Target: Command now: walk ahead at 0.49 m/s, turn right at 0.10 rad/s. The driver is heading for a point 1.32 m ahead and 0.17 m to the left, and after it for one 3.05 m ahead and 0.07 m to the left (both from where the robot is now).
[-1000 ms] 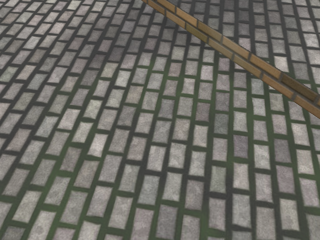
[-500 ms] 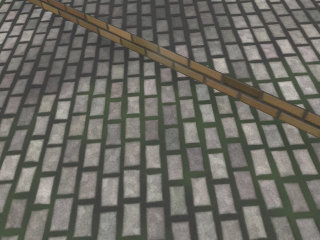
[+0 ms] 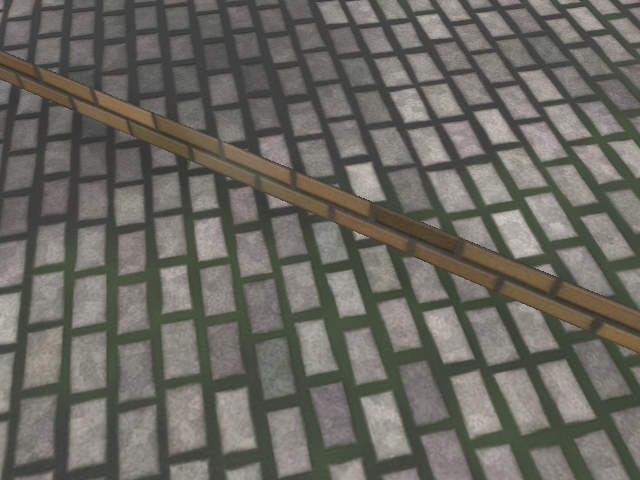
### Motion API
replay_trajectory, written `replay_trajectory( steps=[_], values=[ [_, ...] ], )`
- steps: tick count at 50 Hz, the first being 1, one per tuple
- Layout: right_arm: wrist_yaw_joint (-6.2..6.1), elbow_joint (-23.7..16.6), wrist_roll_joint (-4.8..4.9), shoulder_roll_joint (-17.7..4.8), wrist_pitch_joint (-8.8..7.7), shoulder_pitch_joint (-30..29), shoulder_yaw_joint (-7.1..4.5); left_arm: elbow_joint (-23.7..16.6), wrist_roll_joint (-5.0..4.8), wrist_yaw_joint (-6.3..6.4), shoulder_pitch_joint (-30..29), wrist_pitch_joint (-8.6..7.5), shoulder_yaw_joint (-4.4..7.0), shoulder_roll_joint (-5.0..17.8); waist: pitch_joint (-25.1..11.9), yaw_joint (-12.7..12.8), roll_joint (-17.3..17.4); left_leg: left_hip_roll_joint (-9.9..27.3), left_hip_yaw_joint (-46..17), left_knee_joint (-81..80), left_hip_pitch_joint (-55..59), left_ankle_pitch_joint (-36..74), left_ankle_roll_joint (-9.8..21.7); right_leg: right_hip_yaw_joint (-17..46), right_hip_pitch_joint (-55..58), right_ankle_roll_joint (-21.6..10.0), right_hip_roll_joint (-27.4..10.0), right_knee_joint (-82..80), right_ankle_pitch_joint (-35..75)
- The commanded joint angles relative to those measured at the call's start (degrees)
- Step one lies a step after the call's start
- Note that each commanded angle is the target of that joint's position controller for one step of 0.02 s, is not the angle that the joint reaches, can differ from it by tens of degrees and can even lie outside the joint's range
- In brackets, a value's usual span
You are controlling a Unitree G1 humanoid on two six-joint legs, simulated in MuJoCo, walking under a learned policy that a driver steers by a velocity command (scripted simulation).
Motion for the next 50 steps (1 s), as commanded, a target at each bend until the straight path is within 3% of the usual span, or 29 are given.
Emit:
replay_trajectory(
  steps=[1,3,6,10,13,16,17,18,19,20,21,22,23,24,25,27,31,36,39,42,45,47,48,49,50],
  values=[
    [0.25,-1.52,-0.61,-3.64,-0.47,2.21,-0.40,-4.40,0.30,0.27,0.61,-0.72,1.44,4.51,-3.67,0.76,3.57,16.16,-20.00,-15.63,11.86,3.44,10.53,1.36,-12.67,0.30,-7.52,-1.08,4.90],
    [0.09,-0.28,-0.11,-4.81,-0.55,4.13,-0.59,-4.90,0.48,0.43,0.04,-0.09,1.13,3.04,-2.12,1.08,4.44,15.60,-15.96,-17.44,9.33,7.28,11.23,-0.30,-13.74,1.33,-8.50,-5.39,5.88],
    [-0.76,0.70,0.19,-7.34,0.02,6.74,-1.20,-7.76,1.24,0.60,-7.24,-0.03,0.77,2.93,-0.30,-0.53,3.52,15.22,-12.47,-18.92,9.14,9.85,11.04,-1.83,-17.46,3.08,-9.20,-15.90,13.68],
    [-1.31,1.99,0.97,-8.46,0.85,10.40,-1.22,-9.93,0.77,-0.02,-15.54,-0.59,0.20,2.35,0.65,-3.29,4.21,12.76,-7.52,-18.16,9.68,9.73,8.08,-4.43,-13.33,3.40,-6.53,-31.37,24.78],
    [-1.31,3.41,1.31,-8.86,1.43,13.44,-1.22,-11.86,0.10,-0.81,-20.48,-0.79,0.14,3.17,1.84,-4.92,4.90,14.99,-8.54,-16.51,13.89,7.35,7.79,-4.59,-13.04,3.03,-5.53,-36.19,24.76],
    [-1.58,4.01,1.31,-9.64,2.36,13.56,-1.58,-13.44,0.04,-1.79,-21.66,-1.29,0.59,4.99,1.91,-3.71,5.53,18.02,-9.98,-12.90,19.76,9.47,6.55,-4.22,-12.47,0.77,-4.81,-39.80,19.11],
    [-1.67,4.00,1.33,-9.98,2.71,13.16,-1.68,-13.28,0.17,-1.94,-20.02,-1.54,1.01,5.87,1.07,-2.32,5.81,18.23,-10.57,-10.42,19.91,13.04,5.98,-4.63,-8.66,0.05,-3.99,-40.99,17.34],
    [-1.72,3.68,1.26,-10.05,3.02,11.97,-1.59,-12.09,0.36,-1.82,-15.06,-1.73,1.92,7.36,-1.53,0.91,5.71,16.60,-9.68,-4.63,19.22,20.89,4.95,-5.82,-1.32,-0.95,-2.35,-42.63,16.26],
    [-1.68,3.08,0.68,-8.67,3.13,11.39,-0.97,-9.31,0.51,-1.34,-4.98,-1.85,3.42,10.39,-7.79,5.29,4.58,13.22,-7.61,6.82,14.50,23.61,3.32,-4.84,12.72,-2.76,-3.24,-42.20,16.80],
    [-1.68,0.84,-0.78,-5.47,2.88,11.27,0.34,-7.65,1.26,-0.60,6.56,-1.61,4.75,15.70,-17.72,8.83,-3.85,8.12,-4.19,26.75,2.06,6.06,1.02,8.91,30.59,-6.41,-15.96,-41.60,16.97],
    [-1.36,1.16,1.03,1.07,1.71,19.30,1.98,-6.60,1.86,-1.15,7.89,-1.15,5.00,17.61,-23.79,4.66,-19.12,0.25,-5.82,43.05,-17.95,-25.59,-1.09,33.48,44.74,-13.74,-26.18,-49.54,5.57],
    [-1.45,2.10,2.55,-6.70,1.09,16.15,0.19,-7.30,1.57,-1.20,6.24,-1.33,3.51,11.08,-18.53,6.29,-10.32,3.37,-11.78,49.48,-23.07,-24.61,-0.55,32.79,39.78,-11.29,-24.53,-52.20,0.75],
    [-1.53,0.61,3.11,-8.95,0.92,11.15,-0.72,-7.98,1.11,-1.11,1.67,-1.57,2.67,8.74,-11.18,5.29,-6.82,5.83,-11.00,49.30,-24.61,-18.39,0.02,23.16,31.88,-8.70,-22.88,-53.05,4.34],
    [-1.94,0.33,2.56,-8.00,1.25,8.97,-0.77,-8.40,1.13,-1.31,-2.90,-1.70,2.13,7.46,-7.90,3.21,-2.53,8.44,-9.91,47.11,-21.78,-13.17,-0.60,16.49,24.47,-7.42,-20.37,-54.86,10.00],
    [-2.13,0.24,1.77,-7.12,1.84,8.25,-1.10,-8.37,1.22,-1.50,-5.60,-1.85,1.85,6.07,-5.04,1.68,-2.42,9.96,-9.81,44.21,-19.96,-9.82,-1.03,11.23,19.47,-6.67,-18.11,-57.04,13.13],
    [-1.87,0.47,1.91,-4.81,3.29,9.92,-1.20,-7.38,1.86,-1.55,-7.04,-2.39,1.83,5.12,-3.71,-0.47,-4.09,11.29,-9.38,42.48,-15.47,-6.05,-1.49,4.17,14.37,-5.93,-15.56,-60.10,18.42],
    [-1.78,-1.62,1.67,-3.43,4.69,6.71,-1.53,-4.92,2.22,-0.64,-5.21,-2.73,2.59,6.83,-0.94,-0.98,-1.99,11.36,-10.40,38.62,-20.80,0.71,-2.34,-4.26,13.94,-6.46,-15.30,-61.91,27.06],
    [-0.54,-5.07,1.08,-2.66,4.27,-1.75,-1.34,-3.43,2.09,0.69,-3.55,-1.87,2.90,8.66,1.59,1.28,-1.07,10.32,-7.19,23.05,-22.26,11.78,-2.48,-11.07,16.62,-5.08,-14.61,-63.47,26.26],
    [0.57,-8.05,0.95,-1.67,4.09,-7.79,-0.83,-1.85,1.64,1.16,0.05,-1.00,3.12,9.52,3.47,3.70,-0.33,10.07,-4.18,17.11,-24.43,11.93,-1.54,-13.32,22.01,-4.72,-16.27,-62.45,27.85],
    [1.83,-11.11,1.25,-1.41,4.01,-11.93,-0.66,-0.85,1.12,1.26,2.03,0.36,3.38,10.22,4.47,4.58,-0.52,9.27,-1.20,13.85,-26.12,7.17,-0.23,-15.14,27.86,-4.26,-17.91,-59.11,32.46],
    [2.68,-12.77,1.50,-2.98,4.22,-10.20,-1.53,-1.61,0.77,1.69,0.03,1.43,3.87,12.35,1.19,1.53,-3.35,4.96,3.81,12.61,-17.24,-0.71,2.58,-17.90,29.06,-2.63,-18.02,-50.70,55.63],
    [2.49,-11.17,1.64,-6.69,4.56,0.12,-3.65,-2.24,0.49,2.16,-1.64,2.13,4.21,13.86,-5.10,-4.91,-5.20,0.43,5.75,11.12,-2.36,-3.90,5.68,-18.94,26.28,-1.36,-17.02,-35.04,68.60],
    [1.54,-8.70,1.44,-10.49,4.75,9.81,-5.73,-2.98,0.28,2.27,-2.70,2.01,4.04,13.76,-9.88,-10.06,-2.97,-0.15,2.56,6.01,13.70,-0.09,8.18,-19.47,17.52,0.84,-14.42,-20.95,60.14],
    [0.01,-7.08,1.36,-15.56,5.21,13.97,-6.67,-4.48,2.83,1.67,0.00,0.97,2.05,7.19,-13.73,-7.53,10.69,13.18,-16.95,6.75,30.44,6.37,11.60,-18.26,-1.41,2.75,-8.88,-2.38,11.54],
    [0.25,-9.30,0.47,-17.35,4.21,12.84,-6.33,-6.87,1.30,0.41,3.72,-1.64,0.58,4.20,-23.95,-3.70,15.82,25.03,-50.42,-3.90,44.74,-4.71,23.84,-5.48,-19.54,4.20,1.43,12.95,-14.86]
  ],
)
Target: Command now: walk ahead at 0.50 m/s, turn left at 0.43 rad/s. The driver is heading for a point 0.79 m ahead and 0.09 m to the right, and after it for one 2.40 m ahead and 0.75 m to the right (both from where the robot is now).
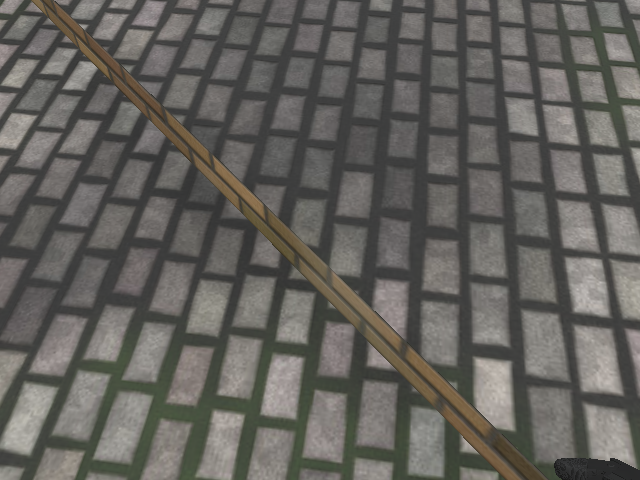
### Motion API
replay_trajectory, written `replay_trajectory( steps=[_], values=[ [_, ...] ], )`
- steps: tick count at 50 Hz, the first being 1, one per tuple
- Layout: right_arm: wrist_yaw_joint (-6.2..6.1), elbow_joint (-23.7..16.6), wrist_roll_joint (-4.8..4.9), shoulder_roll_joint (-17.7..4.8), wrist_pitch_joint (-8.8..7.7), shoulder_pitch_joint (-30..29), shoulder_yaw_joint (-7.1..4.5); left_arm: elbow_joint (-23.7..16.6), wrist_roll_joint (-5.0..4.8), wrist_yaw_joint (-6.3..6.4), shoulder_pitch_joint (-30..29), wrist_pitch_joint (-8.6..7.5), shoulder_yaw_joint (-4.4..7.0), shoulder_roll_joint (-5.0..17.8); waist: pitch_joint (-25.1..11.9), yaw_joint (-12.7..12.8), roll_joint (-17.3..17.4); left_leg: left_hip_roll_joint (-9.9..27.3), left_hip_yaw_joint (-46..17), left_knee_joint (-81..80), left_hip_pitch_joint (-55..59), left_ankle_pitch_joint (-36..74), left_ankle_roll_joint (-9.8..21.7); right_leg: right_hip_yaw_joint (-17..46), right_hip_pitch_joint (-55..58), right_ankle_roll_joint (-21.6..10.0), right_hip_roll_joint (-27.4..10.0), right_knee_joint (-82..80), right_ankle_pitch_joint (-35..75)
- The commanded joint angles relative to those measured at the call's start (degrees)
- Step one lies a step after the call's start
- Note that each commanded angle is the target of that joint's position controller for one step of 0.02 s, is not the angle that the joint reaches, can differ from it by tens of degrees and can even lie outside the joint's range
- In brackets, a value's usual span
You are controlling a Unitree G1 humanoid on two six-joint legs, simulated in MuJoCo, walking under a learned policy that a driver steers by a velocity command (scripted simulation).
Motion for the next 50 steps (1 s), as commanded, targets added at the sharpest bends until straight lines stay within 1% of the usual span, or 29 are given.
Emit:
replay_trajectory(
  steps=[1,2,3,4,5,7,10,16,18,20,23,24,25,26,27,28,29,30,31,33,36,40,42,45,46,47,48,49,50],
  values=[
    [-1.10,1.09,-1.10,-11.95,-0.68,20.67,-3.70,-7.88,-2.52,-1.79,-3.64,-5.40,0.83,8.16,-21.52,-9.17,4.59,21.44,-46.85,-20.51,51.99,-1.21,15.65,17.33,-43.13,-1.85,4.06,36.38,-1.92],
    [-1.17,1.11,-0.82,-9.70,-1.16,17.10,-3.05,-8.98,-3.26,-1.94,-6.34,-5.91,0.84,8.22,-13.73,-7.38,3.15,19.46,-36.74,-20.51,43.52,3.14,12.80,16.20,-44.07,-3.03,1.47,32.13,3.92],
    [-1.09,0.20,-0.51,-7.84,-1.44,12.07,-2.34,-7.96,-2.17,-1.30,-6.47,-5.61,0.78,7.41,-9.51,-4.34,-2.11,16.85,-29.47,-20.82,33.85,8.97,10.23,15.70,-40.25,-2.81,-1.55,27.51,8.07],
    [-1.13,-0.46,-0.72,-5.72,-1.60,8.78,-1.65,-7.37,-1.06,-0.93,-5.85,-4.86,1.25,7.68,-7.28,-2.35,-1.52,14.49,-24.47,-21.87,27.19,13.72,8.97,15.61,-36.38,-2.26,-3.08,23.46,10.24],
    [-1.20,-0.67,-1.24,-4.87,-1.75,7.98,-1.25,-7.02,-0.75,-1.07,-4.23,-3.90,1.45,7.59,-6.87,-0.89,0.06,13.15,-21.92,-23.53,23.19,15.59,8.31,15.83,-32.78,-1.96,-4.09,21.80,11.82],
    [-1.41,0.36,-1.03,-5.90,-2.45,8.69,-1.45,-6.69,-0.38,-1.05,-2.89,-2.48,1.35,5.87,-6.26,0.13,0.94,12.20,-17.71,-25.50,20.40,21.41,8.23,14.77,-31.66,-0.76,-4.31,18.49,14.24],
    [-2.30,2.14,-1.29,-7.36,-2.85,11.21,-1.71,-7.81,-0.25,-0.83,-6.79,-1.57,1.06,4.88,-3.88,-1.12,1.65,11.23,-11.63,-27.19,20.45,26.82,6.64,13.99,-36.14,0.54,-4.52,11.65,22.32],
    [-3.27,4.63,-1.87,-7.79,-2.65,13.83,-1.37,-8.85,-1.25,-2.15,-13.51,-2.08,-0.10,2.67,-1.63,-5.19,2.93,10.85,-4.23,-29.29,24.53,20.04,2.53,12.10,-33.96,-1.02,-1.17,-6.30,37.09],
    [-3.29,6.42,-2.30,-7.10,-1.76,15.51,-1.14,-8.95,-1.44,-2.49,-14.14,-1.50,-0.38,2.62,-0.51,-5.91,3.96,14.21,-5.35,-27.92,31.61,23.08,3.47,12.10,-38.98,-1.86,-0.60,-2.81,31.33],
    [-3.77,7.04,-1.91,-6.97,-0.56,15.40,-1.16,-10.28,-1.51,-3.30,-16.04,-1.50,-0.41,2.97,1.23,-5.86,2.63,16.28,-4.83,-25.31,39.21,30.76,3.11,12.62,-45.44,-3.12,0.07,-2.23,24.25],
    [-4.89,6.03,-1.69,-8.93,0.67,11.52,-1.22,-11.19,-0.94,-4.47,-14.12,-1.53,-0.26,3.44,-1.82,-2.79,3.80,15.93,0.02,-17.90,39.11,54.22,0.38,7.62,-35.66,-5.44,3.66,-6.45,20.28],
    [-5.19,6.00,-1.77,-9.68,0.82,11.14,-1.23,-10.54,-0.69,-4.54,-10.59,-1.24,0.38,4.49,-4.49,-0.89,5.82,15.34,0.75,-12.81,37.97,63.55,-0.14,5.81,-28.72,-6.09,5.93,-6.60,19.08],
    [-5.45,5.61,-1.71,-10.91,0.79,9.12,-1.41,-8.77,-0.57,-4.32,-2.84,-1.10,1.54,6.44,-8.16,3.15,7.01,14.32,1.36,-3.81,34.42,68.34,-0.66,5.11,-18.16,-7.07,8.08,-7.96,19.81],
    [-5.36,5.13,-0.78,-11.52,0.24,6.30,-1.55,-6.75,-0.78,-3.88,5.51,-1.00,2.94,8.69,-10.58,8.14,4.80,11.16,3.08,8.20,28.02,60.11,-2.77,5.39,-5.85,-8.56,9.23,-16.38,27.10],
    [-4.88,3.77,-2.14,-7.56,-1.19,5.74,-0.37,-4.95,-0.94,-2.61,12.37,-0.68,3.99,12.83,-10.90,9.59,-7.40,4.17,2.62,30.85,11.91,20.76,-6.06,19.71,7.46,-11.85,1.35,-19.73,38.03],
    [-3.21,2.88,-2.01,0.55,-3.65,15.72,2.09,-6.99,0.84,-2.53,8.72,-1.36,3.42,15.57,-17.74,-0.28,-18.98,-4.61,-6.69,48.64,-8.45,-23.24,-8.11,50.87,22.15,-23.37,-13.54,-22.00,45.54],
    [-2.09,2.88,-0.72,-5.12,-5.55,13.30,1.28,-7.75,0.57,-2.76,7.67,-1.38,3.15,11.63,-19.73,3.27,-9.85,-1.49,-13.88,50.02,-12.67,-20.33,-7.07,54.04,20.84,-24.60,-13.82,-28.09,30.45],
    [-1.70,1.68,1.10,-6.79,-5.98,8.71,0.68,-8.47,0.22,-3.03,5.37,-1.19,2.38,7.72,-11.84,3.08,-4.95,0.99,-11.69,48.70,-15.89,-16.04,-6.60,47.56,14.43,-22.70,-11.87,-29.54,21.76],
    [-1.90,0.80,0.36,-6.20,-5.84,6.08,0.71,-9.26,-0.46,-3.44,1.38,-0.92,1.89,6.67,-6.24,0.75,1.97,3.74,-10.41,44.66,-15.48,-12.24,-6.69,43.03,5.35,-20.71,-10.01,-31.50,19.83],
    [-2.46,0.05,-1.10,-6.75,-4.13,6.11,0.02,-11.08,-0.13,-2.98,-2.38,-0.85,0.90,4.95,-2.48,-2.48,0.82,6.20,-9.85,39.60,-9.70,-7.84,-8.36,37.26,-6.33,-19.25,-6.95,-34.65,25.37],
    [-2.77,0.62,-2.18,-3.87,-2.39,8.17,0.50,-11.32,0.28,-1.44,-1.39,-0.71,0.98,6.08,-2.59,-3.20,-3.62,6.45,-5.47,33.95,-8.33,-2.64,-11.21,26.76,-10.04,-17.47,-3.13,-34.90,41.64],
    [-2.96,-1.84,-2.06,-0.14,-1.70,-0.80,1.65,-10.23,0.05,0.10,4.19,0.29,0.66,5.27,-3.19,0.50,-4.50,4.65,-2.02,14.62,-6.43,8.54,-12.44,19.97,-8.40,-12.82,0.44,-33.08,48.41],
    [-2.86,-1.56,-1.87,0.82,-1.33,-2.57,1.72,-9.60,1.04,0.74,5.90,1.25,0.41,4.95,-3.68,2.02,-7.08,1.81,-0.40,7.02,-2.49,12.22,-12.20,19.05,-6.38,-10.63,0.22,-30.57,58.13],
    [-2.36,1.02,-1.23,-0.86,-0.50,1.66,0.95,-8.59,1.15,1.68,6.33,2.91,-0.22,3.22,-5.84,1.58,-7.78,0.74,-2.00,5.86,-1.60,9.56,-10.75,21.90,2.15,-9.31,-3.00,-25.51,68.29],
    [-2.48,-0.43,-1.48,-0.35,-0.42,-2.33,1.14,-8.70,0.42,1.67,5.32,3.71,-0.12,3.58,-3.55,1.69,-8.04,-0.06,-0.37,2.11,-4.74,2.58,-10.57,23.56,5.10,-8.56,-3.57,-24.13,70.49],
    [-2.26,-1.17,-1.84,-2.12,-1.04,-5.13,0.55,-8.46,0.14,1.90,7.04,4.31,0.10,4.01,-2.79,2.75,-5.97,-1.58,1.88,0.11,-4.42,0.98,-10.29,23.85,7.79,-6.55,-1.66,-21.20,78.51],
    [-2.10,-1.05,-2.07,-2.23,-1.67,-5.70,0.36,-7.71,-0.16,2.15,8.72,4.50,0.38,5.34,-3.59,2.38,-5.88,-3.00,3.45,-4.27,-1.45,2.63,-10.50,24.45,9.78,-5.06,-0.58,-18.17,84.55],
    [-1.78,1.50,-1.87,-2.72,-2.26,0.01,-0.11,-8.05,-0.22,2.48,6.30,4.04,0.80,6.80,-5.53,0.08,-7.75,-2.20,0.05,-10.73,6.53,12.59,-9.81,25.44,8.47,-4.64,-0.69,-15.15,86.07],
    [-2.18,4.31,-1.73,-5.03,-2.70,9.34,-1.27,-9.80,-0.68,2.27,0.45,2.90,1.00,8.35,-7.25,-5.84,-8.97,-0.82,-2.32,-22.95,17.33,25.06,-8.38,24.99,5.36,-3.86,1.71,-8.79,82.11]
  ],
)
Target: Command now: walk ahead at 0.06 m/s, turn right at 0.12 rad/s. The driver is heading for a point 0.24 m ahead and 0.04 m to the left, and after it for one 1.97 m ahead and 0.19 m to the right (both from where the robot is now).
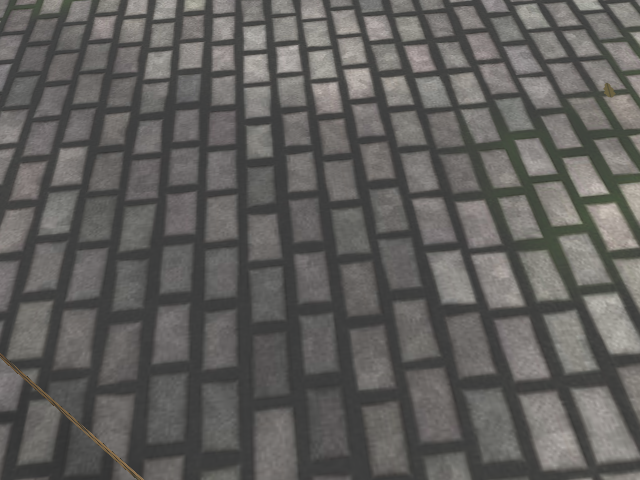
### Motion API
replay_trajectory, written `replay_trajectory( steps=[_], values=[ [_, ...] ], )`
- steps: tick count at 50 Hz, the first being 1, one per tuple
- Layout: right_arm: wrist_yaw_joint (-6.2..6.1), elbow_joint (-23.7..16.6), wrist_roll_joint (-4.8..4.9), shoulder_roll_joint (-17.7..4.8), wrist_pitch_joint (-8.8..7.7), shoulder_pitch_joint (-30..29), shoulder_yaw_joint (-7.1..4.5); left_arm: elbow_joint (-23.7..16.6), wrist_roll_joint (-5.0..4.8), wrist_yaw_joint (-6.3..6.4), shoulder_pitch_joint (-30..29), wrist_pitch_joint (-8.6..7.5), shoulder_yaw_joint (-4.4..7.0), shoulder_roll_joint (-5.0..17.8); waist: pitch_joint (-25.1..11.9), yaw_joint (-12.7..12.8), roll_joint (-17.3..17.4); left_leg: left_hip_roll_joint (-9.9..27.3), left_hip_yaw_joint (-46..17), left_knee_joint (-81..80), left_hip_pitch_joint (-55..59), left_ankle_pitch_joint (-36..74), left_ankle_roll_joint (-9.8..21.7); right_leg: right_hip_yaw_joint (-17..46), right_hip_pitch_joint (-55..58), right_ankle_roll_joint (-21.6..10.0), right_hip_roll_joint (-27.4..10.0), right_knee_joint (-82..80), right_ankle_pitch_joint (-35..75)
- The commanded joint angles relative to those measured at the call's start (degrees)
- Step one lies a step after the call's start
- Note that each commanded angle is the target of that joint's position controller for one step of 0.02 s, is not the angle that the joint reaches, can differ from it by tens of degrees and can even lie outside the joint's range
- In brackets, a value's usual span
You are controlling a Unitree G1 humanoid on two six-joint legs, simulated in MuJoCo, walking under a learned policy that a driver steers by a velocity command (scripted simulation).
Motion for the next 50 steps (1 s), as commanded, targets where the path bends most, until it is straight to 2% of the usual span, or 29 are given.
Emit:
replay_trajectory(
  steps=[1,2,3,4,6,9,12,13,14,15,16,17,19,20,21,22,23,24,25,26,28,30,33,39,44,47,48,49,50],
  values=[
    [-1.36,2.79,0.59,-12.47,-1.95,18.05,-4.38,-4.11,1.05,-0.87,-3.27,-2.81,2.16,9.44,-10.60,-10.17,-4.32,5.31,-5.13,-13.64,33.52,45.07,5.11,3.98,-11.93,3.27,-3.87,26.05,45.72],
    [-1.71,5.08,-0.98,-14.20,-1.01,24.63,-3.86,-2.26,1.59,-1.40,4.06,-4.16,0.45,1.35,-18.34,-8.49,13.12,24.63,-20.37,0.43,52.51,87.93,18.01,0.60,-32.83,8.26,6.03,52.87,-24.39],
    [-2.25,4.44,-2.74,-12.50,0.12,25.57,-3.57,-0.10,-0.87,-2.35,5.49,-5.15,0.56,2.97,-23.72,-10.72,6.16,29.19,-22.23,0.13,48.35,85.02,23.04,7.35,-36.98,9.48,4.97,68.42,-25.31],
    [-2.97,3.61,-2.29,-12.08,1.32,20.57,-3.91,-1.43,-3.31,-2.38,0.11,-4.32,1.36,4.74,-19.33,-10.37,7.73,26.98,-19.59,-1.97,46.19,67.21,23.26,4.52,-45.65,10.23,4.02,78.90,-26.07],
    [-3.98,3.42,0.08,-5.63,4.40,12.17,-1.80,-3.36,-2.28,-0.69,-7.59,-1.05,0.67,2.07,-10.29,-8.41,5.61,21.45,-15.01,-8.29,33.38,42.27,18.32,-1.24,-52.61,9.51,3.19,96.16,-27.71],
    [-4.77,2.44,0.50,-7.73,5.97,4.30,-0.38,-8.84,-1.69,0.73,-7.69,2.66,-0.83,-0.38,-1.05,-1.46,7.27,18.04,-8.95,-13.34,10.78,25.36,13.47,-0.09,-49.84,8.17,2.86,106.49,-25.11],
    [-6.15,1.36,0.26,-10.35,6.91,4.47,0.01,-14.10,-0.93,1.51,-10.44,2.24,-1.95,0.58,-3.04,-0.25,4.90,12.48,-2.38,-14.21,7.97,16.14,12.42,-1.33,-49.86,9.84,1.09,94.61,-15.56],
    [-6.90,-0.04,-0.70,-11.14,7.37,4.12,0.46,-16.41,-0.41,1.37,-12.11,1.70,-2.20,0.80,-5.70,0.20,6.45,12.92,-2.62,-14.72,8.23,19.76,13.15,-1.19,-47.24,10.72,-0.58,89.36,-14.13],
    [-7.62,-0.49,-0.60,-12.30,7.65,5.07,0.09,-17.92,-0.06,1.35,-13.74,1.42,-2.51,0.82,-7.10,-0.07,7.83,13.99,-3.53,-15.47,10.77,21.35,14.02,-2.38,-47.21,11.64,-1.85,85.28,-13.42],
    [-7.94,-0.03,0.89,-14.56,8.46,4.63,-1.10,-19.19,0.97,1.10,-15.17,1.43,-4.00,-1.10,-7.95,1.30,7.40,12.13,-1.67,-17.30,13.13,18.37,13.02,-7.07,-44.35,10.46,-5.00,64.41,-15.69],
    [-7.85,-0.43,1.46,-14.86,8.28,6.39,-1.75,-19.64,1.43,0.61,-18.95,0.89,-4.65,-2.57,-9.18,-1.16,9.17,14.23,-3.68,-19.20,13.96,22.90,12.89,-8.73,-39.65,8.53,-6.40,56.13,-16.90],
    [-7.49,1.05,2.25,-15.45,8.16,10.30,-2.30,-19.01,0.53,0.20,-19.58,0.65,-4.59,-2.45,-9.95,-2.56,11.31,15.63,-4.86,-19.30,16.99,23.49,13.25,-9.64,-38.20,7.30,-6.49,51.25,-20.28],
    [-5.41,3.05,2.70,-15.51,7.98,14.98,-2.99,-16.03,0.00,-1.00,-13.16,0.28,-3.91,-1.10,-11.61,-1.90,12.40,17.00,-3.67,-18.13,18.28,28.17,14.36,-12.77,-31.64,4.22,-6.14,49.00,-15.74],
    [-4.73,4.45,2.78,-12.26,7.90,19.19,-2.44,-15.00,0.21,-1.38,-12.54,-0.18,-3.20,0.71,-10.67,-2.41,10.18,14.59,-3.15,-15.97,19.49,24.68,12.42,-9.10,-30.05,1.65,-5.37,38.86,-9.09],
    [-4.32,4.55,1.09,-7.78,7.66,23.39,-1.51,-14.59,0.70,-1.55,-13.00,-0.31,-1.58,5.42,-10.52,-5.05,-0.79,9.54,0.38,-8.86,18.54,18.85,8.58,2.07,-28.74,-2.20,-9.05,32.66,7.28],
    [-3.84,2.97,-0.26,-4.55,8.15,22.01,-0.95,-15.07,1.57,-0.83,-12.15,0.75,-0.52,8.47,-12.34,-3.88,-18.29,1.75,4.60,-2.06,11.66,-5.68,4.91,18.61,-31.48,-10.98,-16.70,18.80,3.27],
    [-3.07,1.60,-0.13,-6.85,8.09,15.45,-1.75,-16.05,3.97,-0.20,-10.15,0.82,-0.30,8.43,-10.17,0.59,-19.85,-1.47,-0.91,10.95,7.86,-25.62,3.56,32.75,-33.13,-17.24,-21.27,4.37,-3.50],
    [-2.45,-1.42,0.74,-7.78,7.93,7.53,-2.59,-15.83,4.15,0.17,-12.10,-0.41,0.58,10.82,-5.96,1.92,-20.05,-4.93,-6.50,32.65,-2.15,-36.91,2.34,38.00,-32.64,-20.10,-23.03,-0.31,0.81],
    [-2.59,-1.21,0.97,-4.82,7.79,6.36,-1.95,-15.45,2.75,-0.20,-14.18,-2.26,0.92,10.88,-6.17,2.09,-19.14,-9.39,-13.15,52.81,-9.26,-39.35,0.39,37.97,-30.18,-19.71,-22.88,2.29,9.79],
    [-3.21,-0.88,1.27,-4.26,7.51,9.52,-1.57,-15.03,1.40,-0.64,-16.54,-3.27,0.53,8.74,-4.58,-0.26,-16.55,-9.50,-15.69,58.09,-14.91,-37.40,-0.25,31.26,-28.24,-16.18,-21.57,5.99,12.00],
    [-5.11,-1.21,0.90,-8.64,7.16,12.00,-2.10,-12.15,-0.43,-0.72,-16.76,-2.75,0.05,3.55,-2.51,-2.74,-9.86,-6.81,-10.17,59.77,-16.36,-28.97,-0.87,20.94,-27.43,-8.84,-18.89,12.21,9.06],
    [-5.28,-2.64,0.55,-7.91,7.11,11.57,-1.77,-9.93,0.04,0.06,-13.71,-2.15,-0.11,1.51,-4.09,-2.68,-6.60,-6.39,-6.52,62.09,-14.16,-21.79,-0.87,15.74,-27.02,-7.78,-17.24,14.72,6.67],
    [-4.96,-6.31,1.67,-6.32,7.23,9.61,-1.07,-10.18,0.57,1.76,-11.93,-2.28,0.27,1.90,-5.17,-2.15,-7.08,-6.92,-8.58,59.97,-15.79,-16.21,-0.50,13.76,-23.11,-9.49,-17.01,14.52,8.75],
    [-3.80,-10.52,1.60,-6.24,7.88,10.92,-0.26,-13.06,0.23,3.30,-13.27,-1.61,1.04,4.41,-7.47,-3.49,-9.51,-3.47,-7.07,43.97,-10.38,-14.03,-2.81,12.13,-23.92,-11.00,-17.72,13.60,4.73],
    [-2.16,-6.59,2.17,-4.73,8.13,15.55,0.43,-14.15,0.29,3.22,-14.47,0.06,1.64,5.50,-6.92,-2.05,-8.97,1.10,-1.22,9.83,7.88,-3.86,0.25,7.59,-34.44,-7.49,-15.83,20.06,-3.85],
    [-0.28,-2.54,2.45,-2.18,8.20,17.33,0.22,-10.45,0.05,3.16,-10.76,0.82,1.15,3.15,-3.55,-1.96,-7.35,-0.48,5.05,-11.17,20.65,9.54,2.59,0.36,-39.90,-4.15,-12.20,28.90,-4.01],
    [0.37,-1.57,1.43,-0.42,7.71,17.80,0.65,-8.67,0.38,2.96,-8.93,1.18,0.53,-0.47,-2.83,-1.51,-3.59,-0.73,4.14,-15.60,21.17,9.27,2.42,-5.30,-39.19,-1.67,-7.98,39.70,-4.75],
    [1.17,-0.76,-0.78,-0.72,6.55,19.69,1.25,-7.56,0.35,2.52,-8.28,1.44,-0.13,-4.42,-3.34,-2.34,3.04,4.39,-3.19,-11.14,23.60,21.91,3.33,-7.71,-45.94,1.58,-3.99,58.97,-17.63],
    [1.62,-0.67,-1.65,-6.63,5.71,19.63,0.51,-6.02,-0.88,1.60,-4.24,1.09,-0.02,-6.15,-2.87,0.17,10.15,13.40,-9.67,-2.26,18.51,49.65,3.76,-4.49,-50.73,5.18,-2.17,78.12,-23.87]
  ],
)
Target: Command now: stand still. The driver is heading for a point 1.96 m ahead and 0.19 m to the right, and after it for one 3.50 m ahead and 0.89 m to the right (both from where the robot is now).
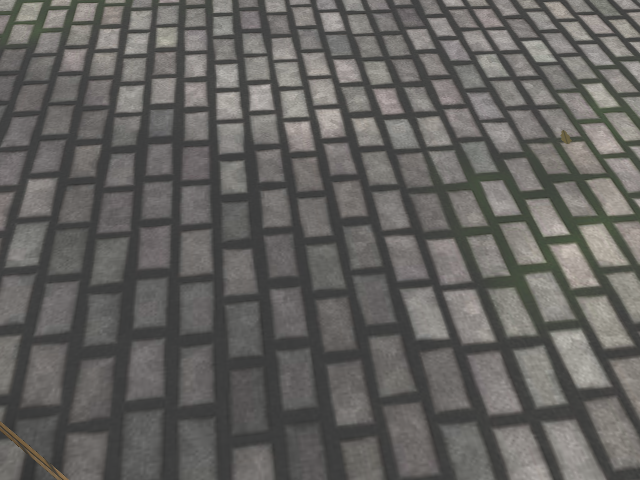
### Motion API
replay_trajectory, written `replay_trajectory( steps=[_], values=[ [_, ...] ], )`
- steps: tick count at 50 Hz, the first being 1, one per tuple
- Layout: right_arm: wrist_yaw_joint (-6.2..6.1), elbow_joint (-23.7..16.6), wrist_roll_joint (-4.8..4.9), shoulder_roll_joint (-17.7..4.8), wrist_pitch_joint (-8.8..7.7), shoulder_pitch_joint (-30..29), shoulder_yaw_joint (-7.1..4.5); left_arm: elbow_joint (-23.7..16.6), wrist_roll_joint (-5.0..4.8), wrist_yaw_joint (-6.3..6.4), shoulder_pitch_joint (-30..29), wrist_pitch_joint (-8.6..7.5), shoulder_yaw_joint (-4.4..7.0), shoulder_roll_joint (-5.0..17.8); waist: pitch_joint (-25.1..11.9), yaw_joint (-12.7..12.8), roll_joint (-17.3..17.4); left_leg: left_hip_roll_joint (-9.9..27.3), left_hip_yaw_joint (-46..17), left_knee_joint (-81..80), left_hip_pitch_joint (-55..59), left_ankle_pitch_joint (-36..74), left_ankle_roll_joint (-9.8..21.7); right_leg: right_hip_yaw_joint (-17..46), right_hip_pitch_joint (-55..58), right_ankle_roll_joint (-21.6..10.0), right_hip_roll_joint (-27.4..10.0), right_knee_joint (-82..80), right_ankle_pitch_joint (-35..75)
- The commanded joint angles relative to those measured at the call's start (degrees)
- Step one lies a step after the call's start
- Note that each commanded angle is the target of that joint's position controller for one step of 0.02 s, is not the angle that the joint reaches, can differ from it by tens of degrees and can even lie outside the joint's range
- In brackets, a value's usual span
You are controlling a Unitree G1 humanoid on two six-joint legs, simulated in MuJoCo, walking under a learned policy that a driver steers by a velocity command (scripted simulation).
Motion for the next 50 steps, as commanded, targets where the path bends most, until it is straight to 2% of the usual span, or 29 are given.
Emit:
replay_trajectory(
  steps=[1,2,3,4,5,6,7,11,18,22,23,24,25,27,30,31,32,33,34,35,36,37,38,39,41,44,45,46,50],
  values=[
    [2.19,1.92,-1.75,-8.26,-1.47,6.87,-1.27,4.35,-1.22,-1.47,14.84,-0.11,-0.15,-2.67,-3.88,3.88,11.63,15.71,-12.00,2.05,1.96,51.70,5.63,4.20,-7.27,2.56,5.78,31.28,-9.88],
    [1.83,2.38,-2.47,-13.59,-0.58,4.19,-2.59,2.11,-1.66,-0.86,10.81,0.10,-0.49,-2.41,0.29,4.21,13.41,20.42,-20.37,-5.53,-2.09,16.49,12.94,5.81,-13.56,4.24,4.27,34.25,-7.15],
    [0.47,0.85,-2.19,-11.10,-0.21,-0.60,-2.02,0.69,-2.50,0.20,1.57,0.43,0.10,0.37,6.30,1.34,12.48,21.16,-24.59,-12.50,-4.78,-8.55,14.76,6.07,-18.54,4.87,2.30,35.05,-2.76],
    [-1.33,-0.22,-2.13,-4.77,0.03,-4.28,0.12,0.78,-3.11,1.54,-5.15,1.49,1.02,4.05,10.76,-1.18,9.69,19.04,-24.29,-16.27,-6.65,-23.28,14.38,5.66,-20.06,5.42,3.67,36.71,1.19],
    [-2.84,0.67,-1.95,-2.41,-0.80,-2.70,1.16,0.94,-2.30,1.73,-6.05,1.61,1.34,4.22,11.46,-1.95,9.01,19.28,-26.35,-16.10,-8.14,-24.73,14.44,6.99,-17.98,5.94,3.69,38.70,5.47],
    [-3.59,2.13,-1.18,-2.09,-1.12,0.17,1.22,3.00,-0.98,1.26,-0.48,1.58,2.00,5.77,9.12,-0.96,6.50,15.74,-23.51,-13.19,-4.52,-27.05,12.61,6.72,-17.31,5.66,4.22,34.68,12.67],
    [-4.14,4.52,-0.66,-1.89,-1.39,5.13,0.88,4.48,-0.74,0.43,2.11,1.16,2.04,4.92,7.26,-2.06,7.97,14.42,-22.23,-13.28,0.13,-29.60,11.75,5.20,-17.65,4.96,4.48,33.88,13.76],
    [-4.69,9.49,-0.90,0.53,-2.72,14.01,0.49,6.82,-1.51,-2.65,3.58,-1.12,1.94,2.79,5.77,-4.41,6.46,13.61,-22.18,-14.81,10.04,-25.77,13.50,0.93,-21.62,1.68,4.83,38.00,16.08],
    [-4.48,15.08,-0.42,3.28,-3.34,19.76,0.66,3.54,-1.44,-5.03,0.18,-3.50,-1.47,-2.91,7.53,-4.09,4.63,15.76,-20.47,-15.64,11.69,-22.63,14.11,1.30,-37.76,-0.25,-0.05,48.62,12.52],
    [-5.69,14.81,-0.09,1.77,-2.88,17.53,0.59,-1.77,-0.70,-5.24,-4.50,-4.41,-3.84,-3.86,7.26,-2.83,4.67,14.97,-16.20,-16.93,1.54,-21.25,12.38,2.16,-36.99,1.37,-4.69,42.08,14.46],
    [-6.11,13.61,0.31,-1.14,-2.65,14.25,-0.24,-3.29,-0.22,-5.09,-5.43,-4.53,-4.85,-4.12,6.18,-1.07,4.84,12.87,-12.80,-21.34,-1.63,-21.38,11.89,-1.99,-30.23,1.35,-6.08,29.04,14.38],
    [-6.36,13.17,0.80,-1.81,-2.74,13.99,-0.67,-4.56,0.01,-5.00,-8.92,-4.76,-5.28,-3.85,6.00,-2.05,5.13,12.55,-11.63,-25.64,-7.21,-20.06,11.57,-4.35,-20.67,1.02,-6.79,18.93,14.87],
    [-6.43,12.84,1.77,-2.56,-2.85,13.62,-1.05,-4.96,-0.16,-4.99,-10.63,-5.04,-5.19,-3.64,5.03,-2.19,6.28,13.36,-10.73,-27.68,-8.27,-15.58,11.06,-4.92,-13.33,0.62,-6.92,13.93,13.03],
    [-5.34,12.93,2.12,-3.88,-3.27,13.89,-1.35,-2.17,-1.56,-5.71,-6.95,-5.04,-4.21,-1.50,4.81,-0.78,8.95,12.30,-3.75,-29.56,-10.55,-7.17,10.95,-12.66,1.96,-1.17,-4.21,4.92,8.38],
    [-3.69,13.70,0.94,-4.96,-3.41,17.66,-0.83,-1.48,-2.39,-6.32,-2.02,-5.41,-1.14,3.24,-0.29,3.88,14.05,11.57,-1.48,-11.94,3.57,35.55,9.84,-16.10,12.45,-6.61,5.20,-10.63,-5.51],
    [-3.47,12.51,0.19,-2.98,-4.06,15.73,0.16,-0.04,-3.07,-6.57,5.98,-5.66,0.77,7.83,-5.22,8.69,13.28,9.97,0.06,5.06,1.83,51.56,7.76,-3.55,22.96,-10.13,2.65,-19.15,-0.22],
    [-3.25,8.93,1.24,1.70,-5.41,12.55,0.76,4.03,-0.69,-6.81,18.03,-5.63,3.11,16.94,-11.23,11.87,-13.93,0.09,-1.05,28.26,-18.58,26.20,3.64,30.26,38.58,-17.72,-8.83,-45.89,-15.76],
    [-1.77,8.48,0.02,2.01,-7.84,11.53,-0.28,8.36,0.40,-6.10,26.90,-6.03,3.47,19.33,-17.30,11.06,-21.53,-9.53,-14.79,50.55,-28.08,-10.13,2.84,62.24,44.99,-19.33,-16.66,-68.46,-27.62],
    [-0.69,7.94,1.45,3.31,-9.03,10.41,-1.08,8.39,0.16,-6.30,19.56,-7.36,1.94,14.29,-10.46,5.52,-13.48,-9.32,-21.24,65.52,-36.43,-9.55,3.53,62.18,37.72,-16.63,-21.02,-69.93,-24.88],
    [-0.56,5.23,1.62,4.78,-8.73,4.61,-0.21,9.45,-1.49,-7.28,13.24,-7.42,1.00,10.53,-2.01,2.44,-11.22,-6.26,-14.91,71.40,-40.42,-7.69,5.34,51.74,29.18,-13.98,-20.58,-66.68,-24.78],
    [-1.05,1.45,1.27,4.26,-8.49,-1.85,0.07,11.40,-0.42,-8.30,8.34,-7.30,-0.31,5.25,4.06,-0.18,-9.09,-2.69,-10.13,73.00,-42.46,-4.17,7.53,37.27,19.15,-11.14,-18.50,-61.70,-18.58],
    [-1.27,0.33,1.19,2.08,-7.23,-2.99,-0.58,13.09,1.85,-8.82,5.63,-6.81,-1.51,-0.06,4.54,-2.91,-7.11,-0.41,-8.18,72.98,-39.36,-0.72,8.71,23.45,13.55,-7.79,-14.57,-58.06,-9.26],
    [-1.03,1.01,1.71,2.08,-5.96,0.77,-0.56,13.97,2.73,-8.94,4.18,-6.94,-2.17,-3.22,3.41,-5.54,-8.82,-0.25,-8.93,73.04,-36.78,0.47,9.69,15.87,11.81,-5.94,-11.93,-57.15,-3.60],
    [-0.92,1.40,2.14,3.00,-5.34,2.93,-0.08,15.60,2.38,-8.86,5.54,-7.17,-2.43,-4.09,3.22,-6.25,-8.57,-1.22,-9.38,75.87,-39.39,0.71,10.62,12.32,14.85,-5.86,-10.98,-57.90,1.87],
    [-1.26,0.44,1.90,4.64,-5.46,0.51,1.18,18.41,1.31,-8.92,9.38,-7.53,-2.04,-1.82,4.54,-6.06,-4.93,-1.73,-10.51,72.02,-45.40,3.32,11.62,5.45,19.40,-5.35,-8.94,-60.36,9.63],
    [-1.02,-2.00,0.12,1.45,-5.91,-5.74,1.34,17.93,0.50,-7.37,10.69,-7.66,-1.35,1.65,4.07,-4.93,-2.50,-2.68,-6.60,51.61,-42.81,11.24,7.52,-4.41,20.80,-5.92,-5.49,-65.52,19.65],
    [-0.83,-1.75,0.27,-0.34,-6.02,-6.94,0.62,18.04,0.71,-6.70,12.50,-7.96,-1.39,2.15,1.97,-4.09,-2.26,-2.83,-3.78,46.94,-40.47,12.70,6.42,-7.16,23.88,-6.34,-4.33,-68.10,22.80],
    [-0.43,-2.44,0.21,-0.70,-6.53,-8.61,0.37,18.13,0.51,-5.93,13.15,-8.68,-1.38,3.57,0.61,-4.00,-5.35,-1.29,-2.32,42.27,-38.83,14.74,4.87,-4.92,26.28,-7.93,-5.24,-70.19,26.43],
    [0.74,-3.33,1.36,-0.24,-7.24,-17.97,0.04,19.27,-0.25,-4.40,19.42,-8.75,-0.83,6.17,1.55,0.62,-2.71,2.35,0.48,26.37,-44.23,17.51,2.59,-3.06,44.19,-8.99,-9.20,-72.64,32.00]
  ],
)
